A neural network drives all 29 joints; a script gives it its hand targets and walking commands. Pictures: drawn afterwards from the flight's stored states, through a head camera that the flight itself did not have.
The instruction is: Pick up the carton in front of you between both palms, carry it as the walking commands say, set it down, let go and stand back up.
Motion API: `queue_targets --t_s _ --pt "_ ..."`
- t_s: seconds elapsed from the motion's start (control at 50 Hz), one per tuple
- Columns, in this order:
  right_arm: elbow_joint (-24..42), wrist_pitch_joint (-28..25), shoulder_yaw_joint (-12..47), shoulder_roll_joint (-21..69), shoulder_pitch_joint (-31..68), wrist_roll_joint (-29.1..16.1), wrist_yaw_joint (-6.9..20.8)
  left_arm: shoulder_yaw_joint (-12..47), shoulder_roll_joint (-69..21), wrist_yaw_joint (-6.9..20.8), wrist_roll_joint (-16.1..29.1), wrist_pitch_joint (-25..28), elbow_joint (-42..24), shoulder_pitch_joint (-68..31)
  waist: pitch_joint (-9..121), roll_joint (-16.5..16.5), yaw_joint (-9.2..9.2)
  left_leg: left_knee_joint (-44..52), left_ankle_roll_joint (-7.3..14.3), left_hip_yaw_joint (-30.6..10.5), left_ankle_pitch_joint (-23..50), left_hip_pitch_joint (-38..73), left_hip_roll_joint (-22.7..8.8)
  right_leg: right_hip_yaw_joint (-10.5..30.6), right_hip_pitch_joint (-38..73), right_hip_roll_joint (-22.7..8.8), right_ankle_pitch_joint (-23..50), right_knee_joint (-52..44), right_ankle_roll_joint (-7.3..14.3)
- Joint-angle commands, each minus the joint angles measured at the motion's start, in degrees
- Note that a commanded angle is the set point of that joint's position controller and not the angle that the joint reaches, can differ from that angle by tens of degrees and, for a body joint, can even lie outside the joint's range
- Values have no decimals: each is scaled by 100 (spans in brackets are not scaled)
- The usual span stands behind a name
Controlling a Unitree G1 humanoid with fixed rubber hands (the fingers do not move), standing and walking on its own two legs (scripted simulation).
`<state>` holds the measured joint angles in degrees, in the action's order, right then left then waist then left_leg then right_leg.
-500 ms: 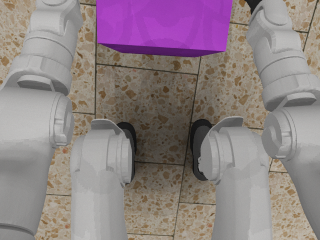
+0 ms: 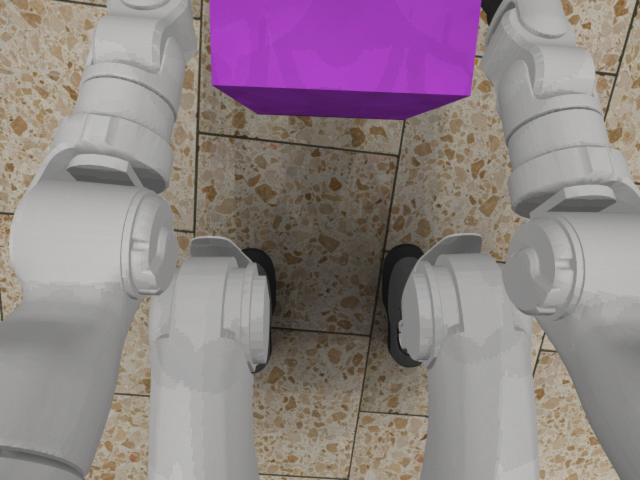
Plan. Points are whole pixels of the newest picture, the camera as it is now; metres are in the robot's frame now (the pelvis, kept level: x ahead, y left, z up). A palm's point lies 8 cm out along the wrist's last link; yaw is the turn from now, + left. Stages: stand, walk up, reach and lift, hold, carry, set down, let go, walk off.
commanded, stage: reach and lift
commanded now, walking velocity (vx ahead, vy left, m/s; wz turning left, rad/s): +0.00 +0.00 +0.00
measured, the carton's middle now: (339, 9) +0.55 +0.00 -0.23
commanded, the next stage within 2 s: none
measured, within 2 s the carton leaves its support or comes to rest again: neither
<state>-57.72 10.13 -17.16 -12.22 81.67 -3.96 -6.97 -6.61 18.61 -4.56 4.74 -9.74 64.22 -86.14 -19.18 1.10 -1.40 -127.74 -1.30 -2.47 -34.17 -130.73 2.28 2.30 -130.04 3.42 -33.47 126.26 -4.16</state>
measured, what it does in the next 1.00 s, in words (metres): rises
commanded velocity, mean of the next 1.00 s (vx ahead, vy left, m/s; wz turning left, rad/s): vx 0.00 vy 0.00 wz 0.00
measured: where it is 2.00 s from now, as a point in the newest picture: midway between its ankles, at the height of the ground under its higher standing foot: (330, 327)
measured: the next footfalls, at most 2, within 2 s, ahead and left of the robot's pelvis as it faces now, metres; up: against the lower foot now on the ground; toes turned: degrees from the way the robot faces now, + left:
none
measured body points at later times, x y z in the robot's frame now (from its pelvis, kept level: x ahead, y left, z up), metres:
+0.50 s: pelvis -0.02 -0.01 +0.10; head +0.26 +0.01 +0.45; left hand +0.51 +0.16 +0.03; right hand +0.51 -0.14 +0.03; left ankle +0.10 +0.12 -0.33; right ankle +0.11 -0.14 -0.33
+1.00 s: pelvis +0.03 -0.01 +0.22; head +0.22 +0.01 +0.63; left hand +0.47 +0.16 +0.17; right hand +0.47 -0.14 +0.17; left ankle +0.10 +0.12 -0.33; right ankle +0.11 -0.14 -0.33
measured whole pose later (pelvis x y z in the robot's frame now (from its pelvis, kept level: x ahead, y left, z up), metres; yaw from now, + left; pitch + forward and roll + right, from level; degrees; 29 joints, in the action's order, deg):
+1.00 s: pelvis +0.03 -0.01 +0.22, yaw +2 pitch +37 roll -1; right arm -34.6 20.7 -25.2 4.6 43.9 10.5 -3.8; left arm -22.4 -1.7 -3.1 -11.2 -21.1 38.6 -46.6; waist 13.5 0.1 -0.8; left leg -84.4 -2.8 -6.2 -28.0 -93.1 5.8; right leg 6.0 -92.5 5.8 -28.2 84.1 -3.5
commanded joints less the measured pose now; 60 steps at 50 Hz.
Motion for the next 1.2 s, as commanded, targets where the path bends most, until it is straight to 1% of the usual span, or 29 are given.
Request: queue_targets --t_s 0.0,0.04,0.08,0.1,0.14,0.16,0.2,0.26,0.3,0.34,0.38,0.42,0.5,0.58,0.68,0.74,0.82,1.02,1.18 --pt "1525 -24 2113 5954 3282 -688 1576 1640 -6073 1539 579 95 -1953 -3100 8209 -349 49 972 110 607 3036 3935 459 -832 3649 468 3057 -695 229" --pt "1933 92 2377 6229 3328 -810 1540 1900 -6324 1465 669 -4 -2559 -3168 9357 -440 93 1006 64 627 3557 4717 487 -889 3866 508 3372 -743 200" --pt "2366 246 2603 6411 3359 -813 1527 2038 -6548 1426 631 -179 -2986 -3074 10358 -536 162 1095 23 660 3904 5284 537 -928 4003 547 3494 -863 164" --pt "2556 310 2752 6519 3336 -768 1482 2151 -6784 1358 598 -248 -3169 -2994 10707 -526 132 1170 -22 714 3917 5407 567 -948 4061 593 3477 -974 121" --pt "2822 422 2879 6571 3245 -685 1440 2170 -7003 1289 474 -421 -3231 -2650 10794 -539 142 1395 -39 757 3681 5415 625 -960 4079 624 3211 -1199 98" --pt "2837 479 2863 6586 3161 -612 1438 2127 -7115 1285 397 -508 -3159 -2489 10602 -532 111 1540 -45 774 3369 5260 647 -963 4042 634 2940 -1347 110" --pt "2528 603 2626 6618 2876 -333 1455 1864 -7266 1333 178 -664 -2692 -2131 9650 -509 32 1891 -49 805 2502 4616 676 -959 3761 628 2217 -1690 154" --pt "1752 788 1884 6576 2434 304 1546 1122 -7317 1484 -351 -841 -1741 -1733 8014 -493 -81 2372 -11 798 1240 3654 684 -943 3233 605 1168 -2172 240" --pt "1436 867 1479 6546 2329 640 1597 708 -7300 1556 -639 -899 -1423 -1672 7524 -480 -125 2649 21 778 824 3413 689 -907 3138 610 814 -2450 279" --pt "1324 906 1219 6552 2344 855 1646 393 -7273 1604 -843 -917 -1305 -1725 7473 -439 -125 2879 55 752 711 3427 706 -870 3224 626 720 -2682 300" --pt "1294 925 1098 6610 2391 967 1687 183 -7242 1632 -980 -919 -1248 -1765 7589 -385 -82 3079 80 735 702 3549 720 -846 3373 632 710 -2869 299" --pt "1290 944 1097 6721 2402 1008 1725 92 -7273 1641 -1070 -928 -1244 -1760 7776 -329 -23 3265 91 732 717 3757 728 -836 3556 638 709 -3051 281" --pt "1384 1016 1273 6970 2335 960 1803 154 -7406 1671 -1100 -982 -1393 -1686 8295 -214 63 3579 88 742 863 4273 733 -840 4007 647 808 -3368 234" --pt "1629 1101 1631 7252 2089 805 1864 520 -7704 1709 -950 -1064 -1747 -1520 8883 -187 78 3823 40 763 1207 4869 742 -854 4540 665 1133 -3622 191" --pt "1972 1177 2134 7508 1564 577 1901 1110 -8080 1728 -678 -1155 -2204 -1086 9200 -285 30 4148 -43 720 1663 5560 758 -819 5118 673 1560 -3938 182" --pt "2089 1181 2363 7610 1189 486 1900 1368 -8224 1715 -586 -1166 -2382 -741 9069 -330 15 4375 -73 678 1817 5849 768 -763 5413 676 1708 -4171 180" --pt "2108 1145 2555 7718 699 432 1880 1544 -8322 1676 -563 -1128 -2470 -263 8708 -332 34 4719 -78 606 1912 6171 774 -670 5791 684 1807 -4521 175" --pt "1965 980 2607 7851 -480 609 1834 1534 -8450 1619 -724 -954 -2380 909 7610 -204 76 5804 -19 354 1919 7111 738 -389 6835 653 1814 -5625 196" --pt "2010 848 2706 7919 -1394 757 1817 1658 -8512 1608 -824 -820 -2499 1766 6976 -169 79 6725 16 145 2154 8102 659 -165 7875 573 2054 -6548 256"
